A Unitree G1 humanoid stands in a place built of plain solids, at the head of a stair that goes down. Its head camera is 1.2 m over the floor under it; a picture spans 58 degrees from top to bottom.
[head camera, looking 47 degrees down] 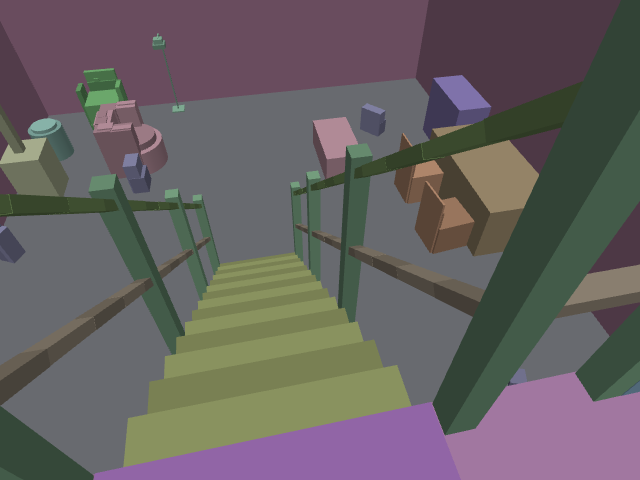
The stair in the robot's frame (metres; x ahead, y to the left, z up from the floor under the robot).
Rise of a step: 0.19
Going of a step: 0.22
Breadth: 0.90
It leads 12 degrees to the left of straight ahead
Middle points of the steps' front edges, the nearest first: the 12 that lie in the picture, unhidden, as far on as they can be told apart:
0.40 0.13 0.00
0.62 0.17 -0.19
0.83 0.22 -0.39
1.04 0.26 -0.58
1.25 0.30 -0.77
1.46 0.35 -0.97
1.67 0.39 -1.16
1.88 0.43 -1.36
2.09 0.48 -1.55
2.30 0.52 -1.74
2.51 0.57 -1.94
2.73 0.61 -2.13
